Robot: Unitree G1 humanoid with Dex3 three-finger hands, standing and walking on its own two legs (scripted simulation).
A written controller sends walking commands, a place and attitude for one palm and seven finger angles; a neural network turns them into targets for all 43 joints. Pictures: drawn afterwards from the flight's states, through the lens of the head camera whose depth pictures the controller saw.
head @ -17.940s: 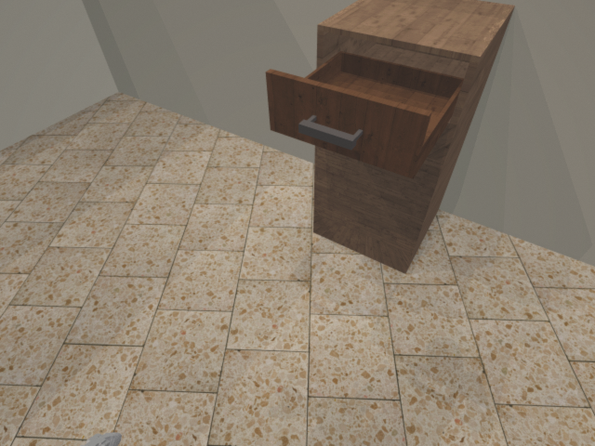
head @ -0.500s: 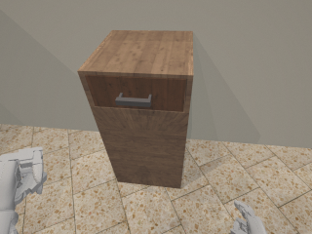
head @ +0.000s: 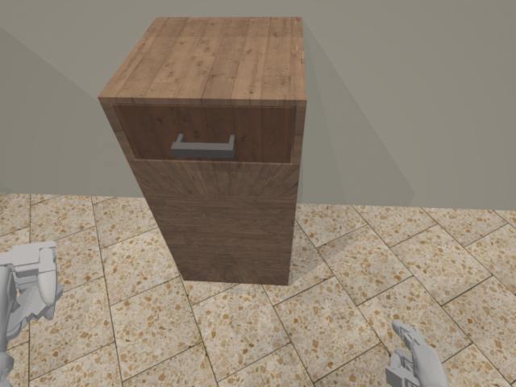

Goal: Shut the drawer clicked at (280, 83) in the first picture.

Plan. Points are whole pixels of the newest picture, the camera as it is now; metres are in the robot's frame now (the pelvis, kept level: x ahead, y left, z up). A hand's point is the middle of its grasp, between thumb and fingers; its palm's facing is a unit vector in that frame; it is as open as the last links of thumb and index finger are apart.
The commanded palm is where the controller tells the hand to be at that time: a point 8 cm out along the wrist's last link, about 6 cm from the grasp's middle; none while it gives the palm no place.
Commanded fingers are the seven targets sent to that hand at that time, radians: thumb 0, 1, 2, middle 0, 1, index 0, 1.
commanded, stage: step back with the hand held close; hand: left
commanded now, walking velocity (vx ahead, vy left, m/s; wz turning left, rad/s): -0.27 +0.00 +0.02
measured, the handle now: (204, 144) +0.61 +0.16 +0.01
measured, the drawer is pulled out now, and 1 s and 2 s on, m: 0.00 0.00 0.00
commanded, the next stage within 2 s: stop stepping back and stand still in 1.22 s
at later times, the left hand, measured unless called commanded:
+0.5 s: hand (8, 358) +0.13 +0.26 +0.14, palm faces +0.35 -0.80 -0.49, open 3.3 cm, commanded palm +0.07 +0.30 +0.17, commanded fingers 0.00 0.90 0.90 -1.40 -1.60 -1.40 -1.60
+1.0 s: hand out of the picture +0.06 +0.22 +0.15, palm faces +0.27 -0.80 -0.54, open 3.3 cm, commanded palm -0.01 +0.27 +0.17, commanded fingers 0.00 0.90 0.90 -1.40 -1.60 -1.40 -1.60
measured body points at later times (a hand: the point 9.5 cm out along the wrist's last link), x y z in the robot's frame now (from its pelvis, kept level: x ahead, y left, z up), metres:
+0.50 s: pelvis -0.06 +0.02 -0.01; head -0.05 +0.02 +0.44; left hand +0.10 +0.30 +0.17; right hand +0.12 -0.22 -0.08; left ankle -0.02 +0.07 -0.74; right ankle +0.00 -0.10 -0.74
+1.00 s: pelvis -0.13 -0.01 -0.02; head -0.09 +0.01 +0.43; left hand +0.04 +0.26 +0.18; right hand +0.07 -0.24 -0.08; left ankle -0.02 +0.07 -0.74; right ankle -0.09 -0.12 -0.74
